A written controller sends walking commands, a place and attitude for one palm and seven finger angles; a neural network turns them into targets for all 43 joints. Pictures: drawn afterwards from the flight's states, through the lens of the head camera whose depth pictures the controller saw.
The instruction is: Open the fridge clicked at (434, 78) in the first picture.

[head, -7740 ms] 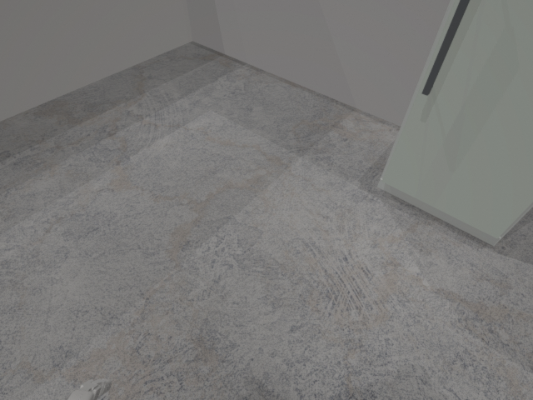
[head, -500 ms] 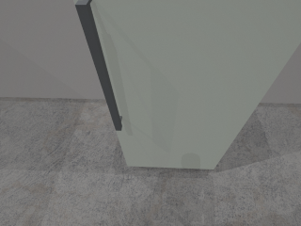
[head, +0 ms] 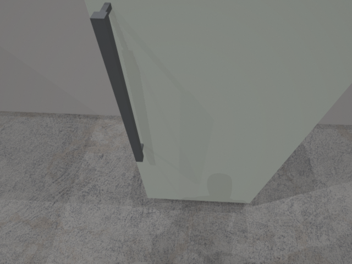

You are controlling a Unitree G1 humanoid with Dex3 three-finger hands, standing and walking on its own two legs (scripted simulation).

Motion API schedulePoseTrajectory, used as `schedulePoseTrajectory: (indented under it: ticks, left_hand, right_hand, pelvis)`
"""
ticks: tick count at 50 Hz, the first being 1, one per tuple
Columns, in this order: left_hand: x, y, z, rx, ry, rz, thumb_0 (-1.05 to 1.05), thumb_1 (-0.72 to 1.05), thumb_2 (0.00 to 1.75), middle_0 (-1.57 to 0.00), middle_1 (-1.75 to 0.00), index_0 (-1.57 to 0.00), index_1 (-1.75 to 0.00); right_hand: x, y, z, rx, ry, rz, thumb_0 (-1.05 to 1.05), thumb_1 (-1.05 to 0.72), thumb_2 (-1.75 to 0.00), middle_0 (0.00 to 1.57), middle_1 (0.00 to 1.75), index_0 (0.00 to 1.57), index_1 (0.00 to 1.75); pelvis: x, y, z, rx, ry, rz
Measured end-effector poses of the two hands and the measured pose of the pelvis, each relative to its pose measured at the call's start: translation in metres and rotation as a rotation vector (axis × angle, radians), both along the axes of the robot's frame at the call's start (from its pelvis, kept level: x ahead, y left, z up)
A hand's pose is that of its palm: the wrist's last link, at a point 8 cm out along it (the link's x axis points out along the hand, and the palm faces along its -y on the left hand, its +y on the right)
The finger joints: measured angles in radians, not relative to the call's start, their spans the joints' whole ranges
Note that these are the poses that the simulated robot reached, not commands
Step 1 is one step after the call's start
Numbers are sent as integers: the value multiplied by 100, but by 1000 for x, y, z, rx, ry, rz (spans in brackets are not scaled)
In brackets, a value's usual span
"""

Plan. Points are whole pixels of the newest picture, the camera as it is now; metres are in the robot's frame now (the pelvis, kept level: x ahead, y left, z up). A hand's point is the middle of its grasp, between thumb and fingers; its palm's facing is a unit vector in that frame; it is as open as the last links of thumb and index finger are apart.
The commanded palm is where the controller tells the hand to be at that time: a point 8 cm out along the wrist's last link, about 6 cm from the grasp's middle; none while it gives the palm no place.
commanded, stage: come to a stop and stand still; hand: left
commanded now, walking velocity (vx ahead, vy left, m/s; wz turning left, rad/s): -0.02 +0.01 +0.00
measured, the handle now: (128, 106) +0.45 +0.16 +0.08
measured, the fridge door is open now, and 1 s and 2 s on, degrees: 0 0 0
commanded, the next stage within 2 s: look again from close up in 1.22 s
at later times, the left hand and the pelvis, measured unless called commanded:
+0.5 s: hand out of the picture -0.02 +0.16 -0.17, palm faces +0.00 -0.98 -0.19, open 7.3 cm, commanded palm none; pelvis -0.01 +0.00 +0.00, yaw +0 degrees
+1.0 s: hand out of the picture +0.00 +0.21 -0.17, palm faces +0.01 -0.98 -0.19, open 7.4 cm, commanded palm none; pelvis -0.01 +0.04 +0.00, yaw +0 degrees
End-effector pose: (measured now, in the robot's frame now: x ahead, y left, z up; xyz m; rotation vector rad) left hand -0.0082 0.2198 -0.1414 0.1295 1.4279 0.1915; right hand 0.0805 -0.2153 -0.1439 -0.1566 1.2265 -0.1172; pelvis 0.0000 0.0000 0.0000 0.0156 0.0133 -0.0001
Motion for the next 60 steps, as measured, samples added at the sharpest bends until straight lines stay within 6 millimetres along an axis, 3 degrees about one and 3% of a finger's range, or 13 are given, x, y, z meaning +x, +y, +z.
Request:
schedulePoseTrajectory:
  ticks: [7, 14, 20, 24, 28, 37, 44, 60]
  left_hand:
    - [8, 3, 5, 42, -66, -26, 1, 91, 89, -20, -30, -20, -30]
    - [12, -5, 3, 16, -105, -30, 1, 93, 89, -20, -30, -20, -30]
    - [2, -10, 3, -7, -82, -24, 1, 93, 89, -20, -30, -20, -30]
    - [-10, -12, 2, -11, -47, -60, 1, 92, 89, -20, -30, -20, -30]
    - [-11, -2, 0, -10, -33, -72, 1, 91, 89, -20, -30, -21, -30]
    - [11, 29, 6, 19, -104, -64, 1, 91, 89, -20, -30, -20, -30]
    - [13, 38, 5, 8, -89, -71, 1, 91, 89, -20, -30, -20, -30]
    - [-3, 38, -1, -28, -12, -50, 1, 91, 89, -20, -30, -20, -30]
  right_hand:
    - [-18, -11, -4, 17, 3, -29, 0, -93, -90, 20, 30, 21, 30]
    - [-57, -23, 1, -6, 83, -31, 0, -93, -90, 20, 30, 20, 30]
    - [-92, -18, 3, 4, 177, -30, 0, -92, -90, 20, 30, 20, 30]
    - [-103, -11, -2, 21, 195, -56, 1, -91, -90, 20, 30, 20, 30]
    - [-106, 5, -7, 36, 172, -72, 1, -91, -90, 20, 30, 20, 30]
    - [-107, 31, -6, 44, 167, -42, 2, -93, -90, 20, 30, 20, 30]
    - [-102, 34, 0, 23, 159, -37, 2, -93, -90, 20, 30, 20, 30]
    - [-72, 30, 8, -23, 124, -19, 1, -92, -90, 20, 30, 20, 30]
  pelvis:
    - [-9, -9, -2, 5, -15, 6]
    - [-11, -13, 2, 1, -34, 12]
    - [-12, -14, 5, -7, -37, 20]
    - [-15, -6, 2, -39, -17, -2]
    - [-14, 6, -1, -41, -18, 1]
    - [-13, 25, 2, -21, -27, -5]
    - [-12, 34, 4, -16, -15, -6]
    - [-2, 42, 6, -16, -19, -10]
